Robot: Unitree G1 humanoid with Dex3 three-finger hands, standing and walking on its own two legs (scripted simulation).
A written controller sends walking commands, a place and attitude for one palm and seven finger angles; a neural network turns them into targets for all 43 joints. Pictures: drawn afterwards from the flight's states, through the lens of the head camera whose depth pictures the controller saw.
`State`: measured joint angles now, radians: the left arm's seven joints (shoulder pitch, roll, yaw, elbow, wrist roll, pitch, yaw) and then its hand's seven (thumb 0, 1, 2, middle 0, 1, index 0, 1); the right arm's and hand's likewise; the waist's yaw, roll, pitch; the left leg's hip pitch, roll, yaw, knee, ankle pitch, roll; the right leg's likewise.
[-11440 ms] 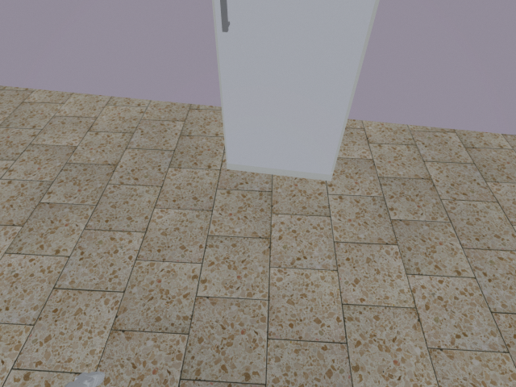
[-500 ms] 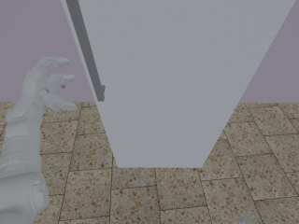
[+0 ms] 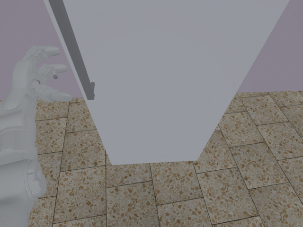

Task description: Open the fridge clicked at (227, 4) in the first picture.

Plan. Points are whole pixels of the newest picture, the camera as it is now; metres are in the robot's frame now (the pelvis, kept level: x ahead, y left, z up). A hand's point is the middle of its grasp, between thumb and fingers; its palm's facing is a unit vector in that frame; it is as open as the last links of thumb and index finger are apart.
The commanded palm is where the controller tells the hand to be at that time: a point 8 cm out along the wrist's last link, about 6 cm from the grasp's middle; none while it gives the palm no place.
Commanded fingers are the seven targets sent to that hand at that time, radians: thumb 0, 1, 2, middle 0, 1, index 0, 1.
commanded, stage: move the hooked fingers beside the handle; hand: left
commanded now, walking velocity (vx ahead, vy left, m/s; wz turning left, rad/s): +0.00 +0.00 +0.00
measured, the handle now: (69, 27) +0.50 +0.17 +0.25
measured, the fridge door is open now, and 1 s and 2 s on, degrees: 0 0 0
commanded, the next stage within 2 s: feel for the door with the fingertips in 0.52 s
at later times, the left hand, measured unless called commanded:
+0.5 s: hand (49, 81) +0.43 +0.24 +0.16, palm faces +0.04 -1.00 +0.00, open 14.0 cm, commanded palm +0.41 +0.29 +0.15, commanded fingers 0.00 -0.50 0.30 -0.30 -1.20 -0.30 -1.20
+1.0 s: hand (70, 78) +0.44 +0.19 +0.16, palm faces +0.01 -1.00 +0.00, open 14.0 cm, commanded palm +0.41 +0.24 +0.15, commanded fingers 0.00 -0.50 0.30 -0.30 -1.20 -0.30 -1.20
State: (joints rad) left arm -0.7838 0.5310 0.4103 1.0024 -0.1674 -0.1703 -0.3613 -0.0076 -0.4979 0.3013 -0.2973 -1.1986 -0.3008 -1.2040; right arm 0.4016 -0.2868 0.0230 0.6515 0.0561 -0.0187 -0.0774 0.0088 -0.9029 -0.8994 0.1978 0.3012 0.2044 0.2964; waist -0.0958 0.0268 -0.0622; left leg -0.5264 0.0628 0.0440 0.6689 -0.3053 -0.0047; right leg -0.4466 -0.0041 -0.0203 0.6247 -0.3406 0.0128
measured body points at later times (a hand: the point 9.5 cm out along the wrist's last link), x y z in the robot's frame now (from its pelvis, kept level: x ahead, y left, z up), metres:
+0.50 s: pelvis +0.00 +0.00 +0.00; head +0.03 +0.00 +0.45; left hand +0.42 +0.29 +0.16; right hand +0.10 -0.27 -0.10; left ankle +0.01 +0.12 -0.72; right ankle -0.02 -0.13 -0.72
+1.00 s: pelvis -0.01 +0.00 +0.00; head +0.03 -0.01 +0.45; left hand +0.44 +0.24 +0.16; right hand +0.05 -0.27 -0.12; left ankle +0.01 +0.12 -0.72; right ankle -0.02 -0.13 -0.72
